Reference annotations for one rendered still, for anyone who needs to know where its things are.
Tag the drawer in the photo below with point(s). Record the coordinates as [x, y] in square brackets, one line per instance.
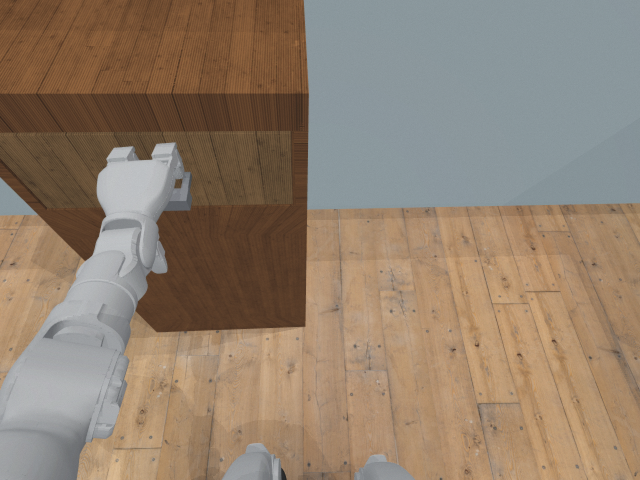
[227, 167]

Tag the robot left shin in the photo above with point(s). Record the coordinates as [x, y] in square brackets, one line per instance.
[256, 447]

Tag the robot left upper arm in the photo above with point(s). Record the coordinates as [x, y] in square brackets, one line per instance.
[66, 394]

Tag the left robot hand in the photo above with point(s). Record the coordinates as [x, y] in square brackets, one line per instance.
[128, 184]

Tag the cabinet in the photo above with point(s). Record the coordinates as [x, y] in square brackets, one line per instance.
[174, 66]

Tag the left robot forearm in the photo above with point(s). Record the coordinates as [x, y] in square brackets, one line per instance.
[100, 304]

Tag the left robot thigh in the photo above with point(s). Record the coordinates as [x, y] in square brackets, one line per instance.
[254, 466]

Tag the handle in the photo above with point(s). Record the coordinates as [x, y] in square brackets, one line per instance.
[181, 198]

